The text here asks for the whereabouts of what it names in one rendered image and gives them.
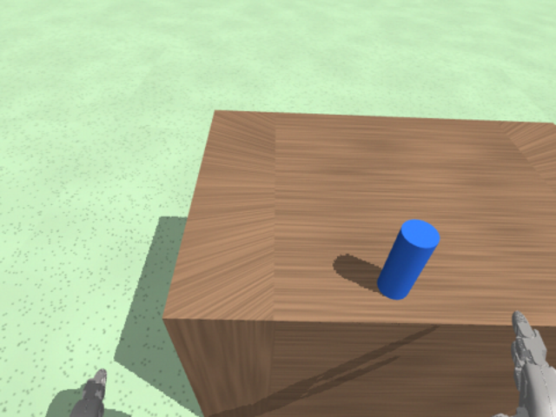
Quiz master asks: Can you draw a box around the can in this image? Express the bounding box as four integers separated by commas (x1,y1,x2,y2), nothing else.
377,219,440,300

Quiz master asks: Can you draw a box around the left robot hand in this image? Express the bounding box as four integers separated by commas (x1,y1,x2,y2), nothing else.
69,369,107,417

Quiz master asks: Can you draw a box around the right robot hand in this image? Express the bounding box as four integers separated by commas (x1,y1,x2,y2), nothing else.
491,311,556,417

